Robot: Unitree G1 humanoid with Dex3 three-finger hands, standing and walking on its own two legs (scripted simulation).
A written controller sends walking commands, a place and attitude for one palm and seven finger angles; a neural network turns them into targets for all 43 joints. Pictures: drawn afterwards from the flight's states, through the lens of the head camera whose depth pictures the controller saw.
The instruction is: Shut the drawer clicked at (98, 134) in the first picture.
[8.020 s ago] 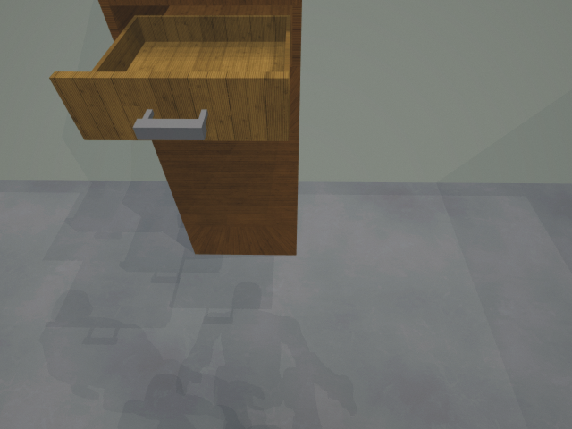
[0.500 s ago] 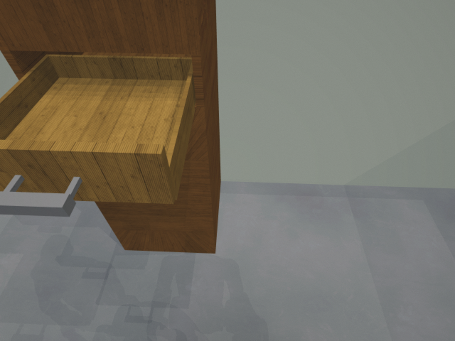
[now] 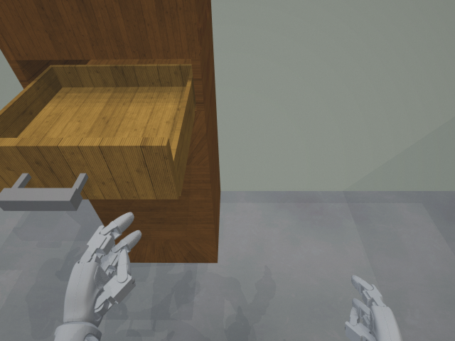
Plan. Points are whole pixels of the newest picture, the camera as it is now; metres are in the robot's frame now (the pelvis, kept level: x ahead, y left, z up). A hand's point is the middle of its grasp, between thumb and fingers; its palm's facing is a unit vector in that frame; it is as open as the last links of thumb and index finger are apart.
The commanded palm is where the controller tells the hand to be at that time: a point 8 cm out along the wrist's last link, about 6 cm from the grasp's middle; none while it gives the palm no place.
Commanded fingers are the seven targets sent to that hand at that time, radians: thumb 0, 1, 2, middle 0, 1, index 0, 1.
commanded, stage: raise the hand and make a fist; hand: left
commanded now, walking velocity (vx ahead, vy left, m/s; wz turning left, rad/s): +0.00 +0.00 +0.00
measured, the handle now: (46, 188) +0.31 +0.30 +0.16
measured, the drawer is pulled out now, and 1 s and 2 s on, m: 0.30 0.30 0.30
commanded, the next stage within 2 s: bring the fist close to the handle in 1.62 s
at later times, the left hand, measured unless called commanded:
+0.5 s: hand (107, 301) +0.17 +0.17 +0.09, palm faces -0.10 -0.99 -0.06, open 4.1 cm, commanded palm +0.10 +0.24 +0.11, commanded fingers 0.00 0.90 0.90 -1.00 -1.17 -1.00 -1.17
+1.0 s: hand (28, 278) +0.15 +0.21 +0.21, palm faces +0.09 -0.98 -0.19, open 3.1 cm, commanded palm +0.09 +0.25 +0.22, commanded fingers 0.00 0.90 0.90 -1.40 -1.60 -1.40 -1.60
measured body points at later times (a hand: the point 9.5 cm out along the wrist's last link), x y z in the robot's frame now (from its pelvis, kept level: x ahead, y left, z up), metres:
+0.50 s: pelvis -0.03 +0.01 -0.01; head -0.04 +0.00 +0.44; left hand +0.16 +0.23 +0.10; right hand +0.15 -0.18 -0.08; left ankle +0.00 +0.12 -0.72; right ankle +0.01 -0.09 -0.72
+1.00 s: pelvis -0.01 +0.01 +0.01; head -0.07 -0.01 +0.46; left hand +0.14 +0.26 +0.22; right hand +0.23 -0.16 -0.01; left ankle +0.00 +0.12 -0.72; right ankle +0.01 -0.09 -0.72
